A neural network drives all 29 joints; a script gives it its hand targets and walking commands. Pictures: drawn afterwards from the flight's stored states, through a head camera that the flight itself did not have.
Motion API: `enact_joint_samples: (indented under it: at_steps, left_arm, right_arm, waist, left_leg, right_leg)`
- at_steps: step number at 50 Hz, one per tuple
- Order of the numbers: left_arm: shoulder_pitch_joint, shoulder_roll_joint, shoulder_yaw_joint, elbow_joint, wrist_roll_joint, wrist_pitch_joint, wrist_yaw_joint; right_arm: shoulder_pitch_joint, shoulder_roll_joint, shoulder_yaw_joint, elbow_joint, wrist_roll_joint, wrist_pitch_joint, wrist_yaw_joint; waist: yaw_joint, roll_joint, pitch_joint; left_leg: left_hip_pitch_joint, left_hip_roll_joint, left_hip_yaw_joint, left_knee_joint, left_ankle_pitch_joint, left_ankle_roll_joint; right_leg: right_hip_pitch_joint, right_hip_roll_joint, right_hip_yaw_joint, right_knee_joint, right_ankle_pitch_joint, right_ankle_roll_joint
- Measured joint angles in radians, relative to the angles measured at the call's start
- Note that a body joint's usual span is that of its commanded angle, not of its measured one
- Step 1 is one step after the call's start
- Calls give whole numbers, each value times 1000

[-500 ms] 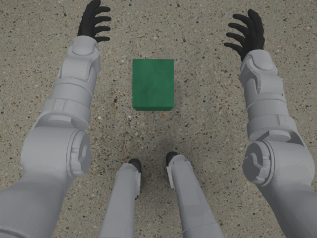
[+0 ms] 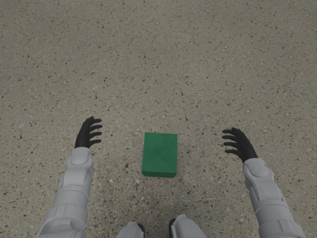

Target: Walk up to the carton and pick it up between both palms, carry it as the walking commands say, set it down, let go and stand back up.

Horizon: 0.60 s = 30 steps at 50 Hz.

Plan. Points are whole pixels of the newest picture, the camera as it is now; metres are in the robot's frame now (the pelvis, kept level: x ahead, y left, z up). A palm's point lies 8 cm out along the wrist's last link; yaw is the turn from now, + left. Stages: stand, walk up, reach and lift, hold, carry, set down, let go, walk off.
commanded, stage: let go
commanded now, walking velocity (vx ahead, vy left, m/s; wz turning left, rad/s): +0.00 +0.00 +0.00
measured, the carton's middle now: (160, 156) +0.44 -0.03 -0.64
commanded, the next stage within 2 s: stand in 0.82 s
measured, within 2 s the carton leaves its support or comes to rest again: neither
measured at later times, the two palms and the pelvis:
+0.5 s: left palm (31, 233) +0.17 +0.26 -0.03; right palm (256, 228) +0.14 -0.20 -0.02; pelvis -0.02 +0.03 +0.04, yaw -1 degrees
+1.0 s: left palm out of the picture +0.14 +0.26 -0.03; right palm (270, 224) +0.14 -0.25 -0.05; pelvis -0.01 -0.01 +0.04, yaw +1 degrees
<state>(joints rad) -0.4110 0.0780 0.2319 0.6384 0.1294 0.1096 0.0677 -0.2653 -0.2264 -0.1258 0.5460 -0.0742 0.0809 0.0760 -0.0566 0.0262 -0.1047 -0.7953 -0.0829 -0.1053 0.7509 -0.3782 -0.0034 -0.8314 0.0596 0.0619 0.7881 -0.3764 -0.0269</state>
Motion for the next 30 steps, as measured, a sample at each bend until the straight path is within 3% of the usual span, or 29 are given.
enact_joint_samples:
  at_steps: [9, 16, 19, 30]
  left_arm:
    - [285, 22, -36, 35, -35, -77, -24]
    - [465, 50, -79, -69, -85, -112, -48]
    - [500, 67, -81, -71, -85, -93, -68]
    - [581, 78, -102, -98, -75, 8, -110]
  right_arm:
    - [263, 0, 60, 11, 7, -49, -1]
    - [432, 0, 86, -77, 44, -82, -1]
    - [441, 0, 112, -76, 44, -60, -2]
    - [465, 0, 119, -81, 44, 61, 24]
  waist:
    - [0, -2, 25]
    - [0, -12, 23]
    - [2, -17, 33]
    - [43, -15, 143]
  left_leg:
    - [173, 9, -6, -130, 83, 0]
    - [409, 8, 1, -228, 80, 9]
    - [483, 7, 13, -233, 78, 31]
    - [639, 10, 19, -249, 100, 32]
  right_leg:
    - [185, -5, 1, -154, 95, 8]
    - [426, -17, 4, -258, 98, 13]
    - [507, -20, 14, -281, 94, 22]
    - [669, -22, 16, -311, 129, 26]
